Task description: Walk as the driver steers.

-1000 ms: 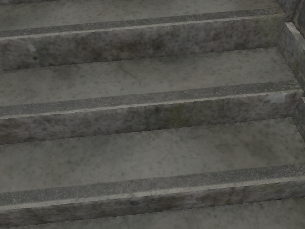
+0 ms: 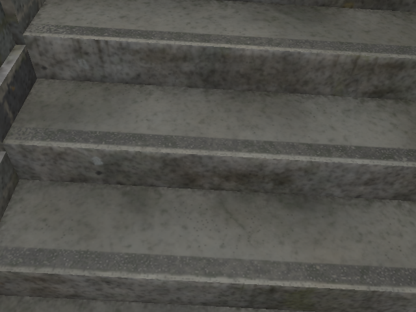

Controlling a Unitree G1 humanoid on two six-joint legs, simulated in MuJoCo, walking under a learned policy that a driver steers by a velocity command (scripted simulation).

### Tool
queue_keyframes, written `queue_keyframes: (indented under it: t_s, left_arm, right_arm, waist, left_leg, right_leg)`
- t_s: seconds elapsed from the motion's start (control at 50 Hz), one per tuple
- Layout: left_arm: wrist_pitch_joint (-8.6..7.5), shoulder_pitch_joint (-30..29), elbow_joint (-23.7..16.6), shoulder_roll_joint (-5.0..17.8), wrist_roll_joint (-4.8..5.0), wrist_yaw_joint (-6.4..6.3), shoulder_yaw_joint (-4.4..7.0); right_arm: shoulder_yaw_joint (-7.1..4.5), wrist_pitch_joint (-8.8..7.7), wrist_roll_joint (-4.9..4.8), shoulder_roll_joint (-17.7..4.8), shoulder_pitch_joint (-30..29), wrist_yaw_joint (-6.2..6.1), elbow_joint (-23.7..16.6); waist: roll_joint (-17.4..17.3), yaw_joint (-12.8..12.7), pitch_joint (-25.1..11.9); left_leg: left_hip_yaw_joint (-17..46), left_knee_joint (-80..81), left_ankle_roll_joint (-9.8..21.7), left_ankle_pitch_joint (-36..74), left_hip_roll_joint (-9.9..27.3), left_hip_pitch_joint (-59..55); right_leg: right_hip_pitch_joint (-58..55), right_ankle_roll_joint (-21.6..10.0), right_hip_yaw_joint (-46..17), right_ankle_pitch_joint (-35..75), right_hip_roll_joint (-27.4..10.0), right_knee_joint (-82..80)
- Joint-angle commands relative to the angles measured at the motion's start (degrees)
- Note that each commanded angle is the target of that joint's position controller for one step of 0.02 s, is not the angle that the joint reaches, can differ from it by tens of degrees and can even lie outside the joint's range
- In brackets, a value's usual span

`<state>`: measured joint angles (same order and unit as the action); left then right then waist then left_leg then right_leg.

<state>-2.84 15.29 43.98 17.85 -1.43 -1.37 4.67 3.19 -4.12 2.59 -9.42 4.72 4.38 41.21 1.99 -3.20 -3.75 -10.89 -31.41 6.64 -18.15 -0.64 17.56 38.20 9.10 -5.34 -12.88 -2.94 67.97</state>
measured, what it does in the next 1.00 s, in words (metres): climbs: right foot, then left foot 0.15 m higher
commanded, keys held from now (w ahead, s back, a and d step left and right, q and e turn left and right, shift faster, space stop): e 0.06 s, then w+e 0.24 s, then w+q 0.28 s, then q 0.42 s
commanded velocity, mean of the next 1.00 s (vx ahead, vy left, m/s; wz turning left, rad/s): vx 0.24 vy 0.00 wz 0.00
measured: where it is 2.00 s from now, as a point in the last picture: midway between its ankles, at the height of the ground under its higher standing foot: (304, 272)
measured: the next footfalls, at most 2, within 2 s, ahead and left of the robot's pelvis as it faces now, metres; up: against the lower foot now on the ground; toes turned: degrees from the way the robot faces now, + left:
right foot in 0.32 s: +0.02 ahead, -0.21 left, +0.00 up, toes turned -14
left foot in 0.64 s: +0.34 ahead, -0.09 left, +0.15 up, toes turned -10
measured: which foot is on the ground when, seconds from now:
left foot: down 0.00-0.34, up 0.36-0.62, down 0.64-1.00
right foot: up 0.00-0.30, down 0.32-0.68, up 0.70-1.00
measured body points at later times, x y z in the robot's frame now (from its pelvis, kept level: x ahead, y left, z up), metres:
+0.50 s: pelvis +0.13 -0.12 +0.00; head +0.12 -0.11 +0.45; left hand +0.10 +0.12 -0.15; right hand +0.18 -0.38 -0.12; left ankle +0.13 -0.01 -0.40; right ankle -0.02 -0.20 -0.73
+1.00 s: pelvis +0.33 -0.17 +0.16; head +0.32 -0.16 +0.61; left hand +0.57 +0.03 +0.09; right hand +0.26 -0.37 +0.01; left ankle +0.30 -0.08 -0.58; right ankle +0.42 -0.32 -0.28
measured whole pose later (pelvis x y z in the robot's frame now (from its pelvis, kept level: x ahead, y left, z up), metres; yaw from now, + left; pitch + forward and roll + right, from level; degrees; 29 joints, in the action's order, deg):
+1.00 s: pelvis +0.33 -0.17 +0.16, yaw +2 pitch +5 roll -2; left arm -2.5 -0.6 42.6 10.5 -1.8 0.0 -1.8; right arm 1.8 -4.8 5.8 -7.2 29.9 2.8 59.4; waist -1.2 5.1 -8.2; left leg 11.0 -32.0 3.8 -17.8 -6.5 18.4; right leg 75.1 -2.5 -3.2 -17.6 -0.6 115.1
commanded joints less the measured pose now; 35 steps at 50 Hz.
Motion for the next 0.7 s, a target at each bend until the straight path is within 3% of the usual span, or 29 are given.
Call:
queue_keyframes:
  t_s: [0.02, 0.06, 0.08, 0.14, 0.2, 0.26, 0.28, 0.3, 0.32, 0.34, 0.36, 0.38, 0.4, 0.42, 0.44, 0.46, 0.48, 0.5, 0.52, 0.54, 0.56, 0.58, 0.6, 0.62, 0.64, 0.66, 0.68, 0.7]
  left_arm:
    - [-0.3, -5.8, -7.9, -0.1, -0.14, 1.97, -2.28]
    - [0.46, -4.1, -8.9, -0.2, -0.29, 2.67, -2.6]
    - [1.15, -2.5, -9.1, -0.2, -0.35, 3.01, -2.54]
    - [2.6, -3.9, -10.6, -0.8, -1.06, 3.99, -2.35]
    - [2.62, -7.2, -12.0, -4.2, -1.06, 5.33, -3.61]
    - [1.4, -4.8, -9.4, -4.2, -0.2, 6.46, -2.57]
    - [0.41, -3.5, -8.0, -3.7, 0.4, 5.99, -1.96]
    - [-0.44, 1.4, -6.3, -2.6, 0.12, 5.46, -1.27]
    - [-0.93, 8.1, -4.3, -0.7, -1.08, 4.71, -0.21]
    - [-0.94, 21.2, 0.0, 6.5, -1.65, 3.03, 1.8]
    - [-0.97, 31.9, 2.7, 12.1, -2.5, 3.51, 3.13]
    - [-0.93, 34.8, 5.3, 9.6, -4.16, 4.89, 3.13]
    - [-0.66, 33.1, 9.1, 6.4, -4.15, 6.09, 2.11]
    - [-0.33, 32.0, 12.2, -0.9, -4.09, 6.97, -0.74]
    - [0.06, 27.3, 13.9, -5.7, -4.04, 8.05, -3.44]
    - [0.11, 20.1, 14.5, -8.3, -4.09, 8.69, -5.32]
    - [0.26, 11.0, 13.7, -8.9, -4.56, 8.57, -6.38]
    - [0.22, 1.6, 12.0, -6.7, -5.38, 8.22, -6.36]
    - [-0.94, -6.6, 9.3, -1.5, -5.51, 8.07, -5.23]
    - [-1.48, -13.9, 5.2, 2.1, -5.06, 7.99, -4.51]
    - [-2.23, -10.0, 4.2, 7.3, -3.4, 7.4, -2.93]
    - [-3.12, -8.0, 5.1, 10.7, -3.0, 7.04, -2.18]
    - [-4.11, -5.4, 5.1, 14.9, -1.75, 7.12, -0.74]
    - [-4.0, -1.7, 5.6, 15.7, -0.51, 7.05, -0.34]
    - [-2.95, 3.1, 6.8, 10.9, -0.79, 7.79, -1.31]
    - [-0.81, 11.2, 7.5, 5.8, -5.45, 9.95, -2.04]
    - [1.14, 11.1, 4.6, 3.2, -9.33, 11.9, -2.61]
    - [2.3, 5.3, 4.6, 3.9, -3.56, 12.27, -0.79]
  right_arm:
    - [-5.8, -0.26, 0.67, -13.2, 3.8, -1.42, -1.6]
    - [-6.43, -0.73, 0.94, -12.5, 2.6, -2.19, -1.5]
    - [-6.8, -1.07, 1.02, -12.0, 2.2, -2.51, -1.7]
    - [-8.01, -1.56, 1.12, -12.7, 6.3, -3.59, 0.7]
    - [-8.23, -0.8, 1.08, -12.7, 9.0, -4.24, 2.6]
    - [-8.69, 0.98, 0.26, -15.8, 7.5, -4.62, 3.1]
    - [-9.2, 1.44, 0.91, -17.5, 8.9, -4.73, 3.6]
    - [-8.98, 1.61, 2.71, -17.5, 9.0, -4.65, 4.2]
    - [-7.45, 1.76, 3.73, -13.1, 10.2, -3.54, 4.9]
    - [-5.14, 1.04, 3.34, -5.7, 13.2, -1.38, 3.9]
    - [-4.22, -0.32, 0.95, -3.4, 11.4, 0.84, 2.4]
    - [-5.21, -1.46, -1.23, -6.1, 3.3, 1.26, 0.7]
    - [-6.06, -2.13, -1.18, -7.3, -0.8, 0.56, -0.5]
    - [-6.8, -2.25, -0.31, -7.8, -1.2, -0.15, -0.5]
    - [-5.75, -1.46, 0.07, -4.7, -2.1, -0.56, -2.7]
    - [-4.21, -0.26, 0.32, -1.3, -2.9, -0.46, -5.2]
    - [-3.22, 0.69, 0.23, 0.1, -3.0, -0.09, -6.9]
    - [-2.98, 1.48, -0.42, -0.1, -1.9, 0.04, -7.6]
    - [-3.47, 2.56, -1.44, -3.7, -3.7, -0.59, -9.4]
    - [-4.5, 4.09, -2.62, -7.7, -3.0, -1.28, -9.7]
    - [-3.73, 5.87, -2.18, -8.0, -6.5, -0.41, -9.7]
    - [-2.85, 6.64, -3.52, -5.8, -2.4, 1.54, -7.5]
    - [-2.36, 7.18, -3.67, -6.3, 2.1, 1.86, -6.4]
    - [-1.88, 7.95, -3.02, -6.5, 5.3, 2.2, -4.2]
    - [-2.31, 8.43, -2.44, -7.0, 10.9, 0.81, -1.5]
    - [-3.68, 8.92, -2.42, -10.8, 25.4, -1.18, 4.3]
    - [-4.8, 8.82, -2.59, -13.6, 36.4, -2.87, 8.5]
    - [-5.51, 7.98, 0.8, -14.5, 38.0, -2.1, 8.0]
  waist:
    - [-5.2, 3.4, -4.5]
    - [-6.3, 1.8, -5.2]
    - [-7.6, 1.3, -4.8]
    - [-9.4, 3.6, -0.2]
    - [-10.0, 5.7, -0.2]
    - [-9.2, 4.1, 0.4]
    - [-9.7, 3.8, 0.3]
    - [-10.5, 0.9, -2.1]
    - [-4.9, -2.8, -5.2]
    - [5.2, -4.3, -11.4]
    - [9.7, -7.7, -10.8]
    - [9.0, -11.2, -0.9]
    - [12.2, -9.7, 3.8]
    - [9.1, -6.5, 4.5]
    - [5.8, -1.8, 6.4]
    - [4.2, 2.6, 7.4]
    - [1.9, 6.3, 7.6]
    - [0.4, 10.5, 7.7]
    - [-2.7, 13.6, 6.6]
    - [-1.8, 16.8, 2.6]
    - [1.2, 16.1, -0.7]
    - [6.7, 17.7, -1.1]
    - [4.0, 17.0, -1.1]
    - [4.8, 15.3, -1.3]
    - [7.0, 13.1, -2.3]
    - [-1.8, 10.3, -13.9]
    - [-12.1, 11.6, -25.9]
    - [-14.8, 14.8, -19.6]
  left_leg:
    - [16.8, 7.2, 16.2, 52.5, 24.2, -19.0]
    - [14.8, 7.1, 15.7, 55.1, 25.1, -17.5]
    - [14.0, 8.4, 15.1, 51.2, 25.4, -15.8]
    - [13.7, 14.7, 13.6, 24.0, 25.7, -15.7]
    - [10.8, 16.4, 12.3, 17.3, 24.3, -20.0]
    - [6.4, 13.4, 9.7, 15.1, 23.0, -17.4]
    - [4.4, 10.1, 8.4, 17.5, 21.8, -14.8]
    - [1.6, 4.1, 6.1, 21.2, 20.1, -10.5]
    - [-2.5, -8.6, 1.9, 27.0, 14.6, -2.9]
    - [-4.5, -25.8, -4.8, 10.0, 7.2, 17.6]
    - [0.9, -43.2, -6.6, -8.5, -0.3, 36.7]
    - [6.7, -71.0, -5.0, -14.1, 0.0, 49.3]
    - [9.8, -94.5, -1.1, -17.4, -0.5, 60.8]
    - [13.0, -106.3, 4.4, -17.4, -1.9, 67.6]
    - [16.7, -110.5, 9.4, -14.7, -2.4, 71.6]
    - [17.5, -108.8, 12.7, -13.3, -1.4, 69.9]
    - [16.6, -101.6, 13.7, -11.8, -0.2, 66.0]
    - [14.8, -92.5, 13.3, -9.1, 1.3, 60.7]
    - [11.9, -75.1, 11.6, -2.9, 3.4, 48.6]
    - [11.0, -65.0, 8.9, 7.3, 3.9, 31.1]
    - [3.5, -62.6, 3.0, 1.5, -0.1, 15.9]
    - [-0.9, -63.7, 0.7, 3.8, -3.8, 10.0]
    - [-0.5, -50.7, -0.2, 5.7, -4.6, 16.4]
    - [-2.6, -35.4, -0.3, 2.1, -7.0, 22.0]
    - [-3.4, -24.1, 1.2, 0.6, -10.4, 20.4]
    - [12.9, -25.3, 7.5, 27.8, -8.2, -3.3]
    - [41.0, -8.2, 18.3, 38.4, 0.9, -24.2]
    - [62.2, 10.8, 19.3, 11.9, 9.1, -17.3]
  right_leg:
    - [5.6, -2.2, 3.2, -8.8, -2.3, -4.8]
    - [0.4, -3.9, 3.3, -11.2, -3.4, -6.8]
    - [-2.3, -4.8, 4.4, -11.4, -3.2, -7.6]
    - [-3.8, -7.9, 6.5, -14.3, -2.2, -12.1]
    - [-6.3, -10.7, 8.7, -14.4, -1.3, -22.0]
    - [-17.8, -12.6, 13.1, -2.3, 3.6, -39.9]
    - [-23.9, -13.9, 14.7, 3.7, 6.6, -44.2]
    - [-32.6, -15.4, 14.0, 7.3, 8.0, -46.7]
    - [-44.3, -18.8, 9.1, 12.3, 5.6, -48.9]
    - [-64.5, -29.0, -4.6, 44.3, -6.0, -41.1]
    - [-74.3, -35.2, -18.2, 54.0, -16.3, -45.8]
    - [-67.8, -34.3, -17.6, 50.1, -19.4, -47.3]
    - [-62.4, -32.6, -12.8, 42.6, -19.7, -46.4]
    - [-57.2, -29.9, -9.0, 37.5, -19.3, -45.8]
    - [-50.3, -27.4, -5.9, 31.0, -17.7, -45.8]
    - [-39.5, -25.9, -2.4, 24.2, -15.9, -49.1]
    - [-30.3, -24.9, 1.3, 12.2, -14.1, -54.9]
    - [-20.9, -23.4, 4.9, 4.0, -12.3, -59.5]
    - [-9.3, -21.7, 9.3, 0.5, -9.7, -64.6]
    - [3.1, -19.9, 13.5, 2.1, -6.8, -69.0]
    - [9.3, -23.6, 11.6, 20.2, -8.4, -73.9]
    - [5.7, -24.9, 13.5, 60.8, -10.0, -67.9]
    - [-10.9, -22.4, 15.9, 87.6, -9.9, -60.1]
    - [-27.3, -21.3, 14.5, 99.9, -12.1, -51.8]
    - [-34.7, -21.8, 13.8, 107.2, -14.0, -41.5]
    - [-22.7, -18.4, 12.1, 100.3, -10.5, -21.9]
    - [-5.3, -15.9, 6.6, 50.0, -2.5, -0.8]
    - [7.1, -15.9, -2.9, 7.3, 9.4, 24.2]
